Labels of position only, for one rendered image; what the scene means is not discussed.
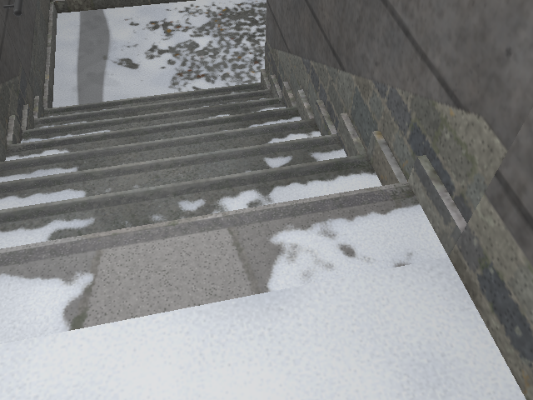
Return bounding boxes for stairs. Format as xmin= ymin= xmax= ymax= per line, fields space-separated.
xmin=0 ymin=82 xmax=382 ymax=249

